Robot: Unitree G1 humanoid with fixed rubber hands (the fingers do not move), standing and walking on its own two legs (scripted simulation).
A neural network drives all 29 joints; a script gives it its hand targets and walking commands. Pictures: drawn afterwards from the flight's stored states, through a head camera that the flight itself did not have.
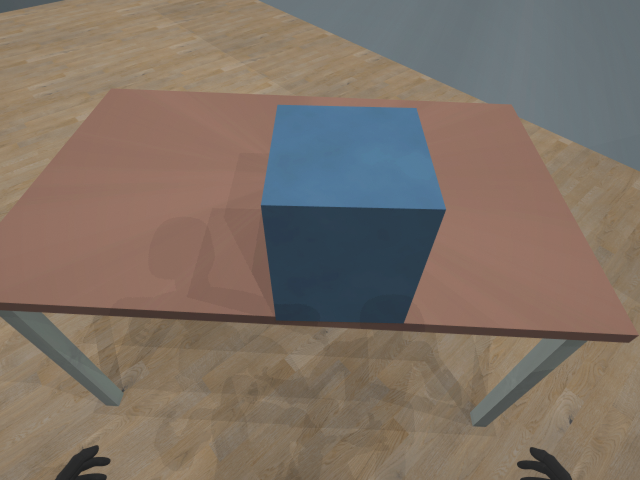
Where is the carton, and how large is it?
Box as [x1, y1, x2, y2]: [261, 105, 445, 322]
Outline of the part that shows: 277,105 261,201 263,225 276,320 403,322 445,210 416,108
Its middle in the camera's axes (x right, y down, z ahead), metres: +0.04 -0.04 +0.64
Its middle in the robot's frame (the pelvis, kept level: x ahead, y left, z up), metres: +0.50 -0.02 +0.02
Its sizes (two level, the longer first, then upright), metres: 0.234 0.223 0.275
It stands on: a table, 0.65 m high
